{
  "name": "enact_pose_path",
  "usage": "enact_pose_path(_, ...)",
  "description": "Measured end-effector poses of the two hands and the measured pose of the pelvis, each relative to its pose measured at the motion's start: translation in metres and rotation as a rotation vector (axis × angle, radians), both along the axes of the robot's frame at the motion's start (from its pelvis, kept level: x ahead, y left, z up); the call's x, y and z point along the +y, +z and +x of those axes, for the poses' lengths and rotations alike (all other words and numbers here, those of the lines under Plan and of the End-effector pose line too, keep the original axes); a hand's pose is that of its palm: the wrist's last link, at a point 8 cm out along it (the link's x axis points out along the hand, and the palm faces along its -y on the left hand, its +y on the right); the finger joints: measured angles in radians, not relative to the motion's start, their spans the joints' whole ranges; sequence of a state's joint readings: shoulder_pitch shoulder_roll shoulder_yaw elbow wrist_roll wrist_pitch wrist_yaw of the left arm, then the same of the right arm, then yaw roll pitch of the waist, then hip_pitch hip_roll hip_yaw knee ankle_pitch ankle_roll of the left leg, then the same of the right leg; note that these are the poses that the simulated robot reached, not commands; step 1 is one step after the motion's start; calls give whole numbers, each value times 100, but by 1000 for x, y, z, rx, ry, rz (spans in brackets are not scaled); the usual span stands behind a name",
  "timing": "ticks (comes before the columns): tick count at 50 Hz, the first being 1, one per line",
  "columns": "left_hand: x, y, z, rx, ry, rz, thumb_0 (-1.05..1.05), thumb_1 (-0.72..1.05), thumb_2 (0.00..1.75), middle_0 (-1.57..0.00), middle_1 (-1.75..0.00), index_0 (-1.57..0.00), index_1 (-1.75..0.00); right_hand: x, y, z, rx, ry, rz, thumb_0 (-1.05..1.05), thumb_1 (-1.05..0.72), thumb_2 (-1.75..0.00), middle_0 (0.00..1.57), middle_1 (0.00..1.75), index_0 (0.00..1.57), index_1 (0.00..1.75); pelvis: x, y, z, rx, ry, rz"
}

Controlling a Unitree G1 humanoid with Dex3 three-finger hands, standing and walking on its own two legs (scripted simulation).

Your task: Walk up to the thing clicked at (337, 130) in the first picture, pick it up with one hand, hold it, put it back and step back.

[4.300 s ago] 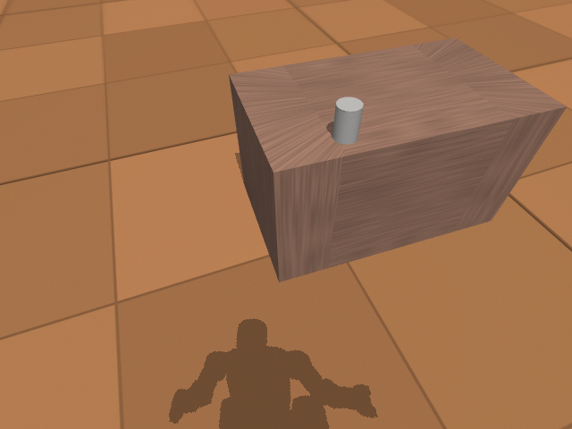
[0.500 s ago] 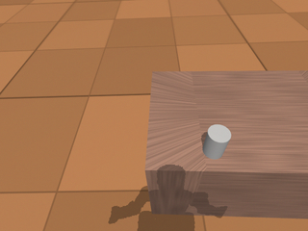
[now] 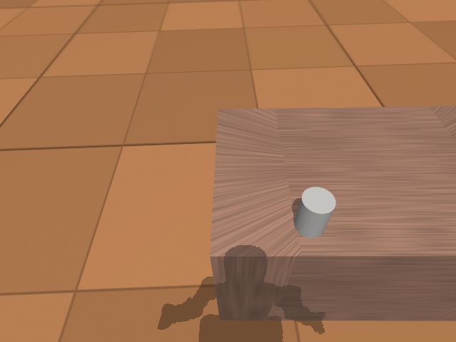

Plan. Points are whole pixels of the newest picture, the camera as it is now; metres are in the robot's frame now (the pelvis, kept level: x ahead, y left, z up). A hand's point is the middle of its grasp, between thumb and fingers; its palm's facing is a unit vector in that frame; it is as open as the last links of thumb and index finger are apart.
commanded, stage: walk up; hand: right
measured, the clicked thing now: (313, 213) +0.45 -0.20 -0.12
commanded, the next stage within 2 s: stand in 0.26 s
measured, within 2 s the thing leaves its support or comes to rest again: neither
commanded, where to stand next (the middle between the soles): +0.06 +0.02 m, yaw -1 degrees
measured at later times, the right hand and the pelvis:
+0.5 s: hand out of the picture +0.09 -0.26 -0.15, palm faces -0.01 +0.94 -0.33, open 7.4 cm; pelvis +0.00 +0.00 +0.00, yaw +0 degrees
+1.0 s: hand out of the picture +0.07 -0.26 -0.16, palm faces -0.02 +0.94 -0.33, open 7.4 cm; pelvis +0.00 -0.01 +0.00, yaw +0 degrees
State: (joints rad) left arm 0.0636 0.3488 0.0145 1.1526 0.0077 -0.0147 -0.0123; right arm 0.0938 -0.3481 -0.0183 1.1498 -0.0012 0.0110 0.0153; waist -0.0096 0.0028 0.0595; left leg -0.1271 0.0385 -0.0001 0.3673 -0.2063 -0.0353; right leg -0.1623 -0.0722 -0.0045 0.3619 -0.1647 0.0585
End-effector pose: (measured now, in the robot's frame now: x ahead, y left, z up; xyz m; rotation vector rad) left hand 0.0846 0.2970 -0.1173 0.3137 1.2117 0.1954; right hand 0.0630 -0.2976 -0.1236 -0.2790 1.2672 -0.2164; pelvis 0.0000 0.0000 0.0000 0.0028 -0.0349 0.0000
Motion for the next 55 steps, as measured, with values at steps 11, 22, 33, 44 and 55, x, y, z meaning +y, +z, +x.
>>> enact_pose_path(11, 1, 0, -3, 9, 15, 5, 0, 90, 90, -21, -30, -21, -30, 1, 0, 11, -14, 9, 2, 1, -90, -89, 20, 30, 20, 30, 0, 0, 4, 0, 3, -1)
enact_pose_path(22, 1, 0, -3, 9, 11, 5, 0, 90, 90, -21, -30, -21, -30, 0, 5, 24, -50, 35, -6, 1, -90, -89, 20, 30, 20, 30, -3, 1, 5, -3, 5, -1)
enact_pose_path(33, -2, -1, -12, 20, 11, 1, 0, 90, 90, -21, -30, -21, -30, -7, 6, 19, -44, 41, -16, 1, -90, -89, 20, 30, 20, 30, -6, 1, 2, -4, 7, -2)
enact_pose_path(44, -3, -1, -21, 35, 14, 3, 0, 90, 90, -21, -30, -21, -30, -9, 4, 7, -19, 36, -12, 1, -90, -89, 20, 30, 20, 30, -8, 1, 0, -5, 7, -3)
enact_pose_path(55, -4, 0, -21, 37, 13, 4, 0, 90, 90, -21, -30, -21, -30, -9, 2, 1, -6, 37, -9, 1, -90, -89, 20, 30, 20, 30, -9, 0, 0, -2, 6, -1)
